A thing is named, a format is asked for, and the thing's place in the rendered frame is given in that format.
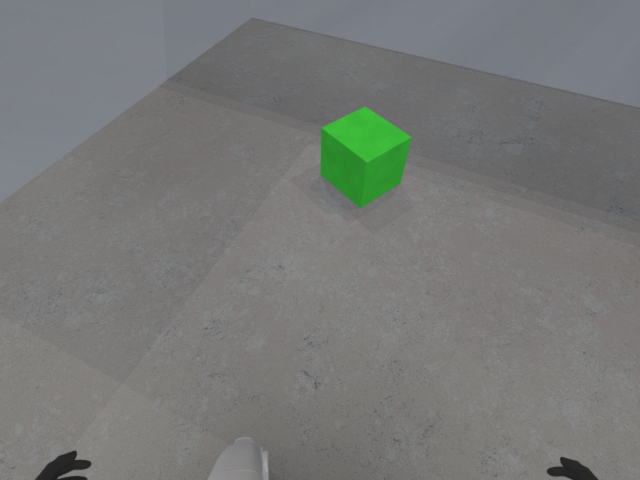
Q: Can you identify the carton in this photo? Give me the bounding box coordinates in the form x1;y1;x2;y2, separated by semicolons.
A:
321;107;412;208

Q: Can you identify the robot right hand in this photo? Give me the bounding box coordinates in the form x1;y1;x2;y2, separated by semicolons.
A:
547;457;598;480

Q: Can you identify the robot left hand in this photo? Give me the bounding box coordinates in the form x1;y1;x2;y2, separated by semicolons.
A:
35;451;91;480

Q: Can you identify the robot left thigh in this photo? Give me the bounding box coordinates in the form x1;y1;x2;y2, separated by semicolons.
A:
207;442;269;480

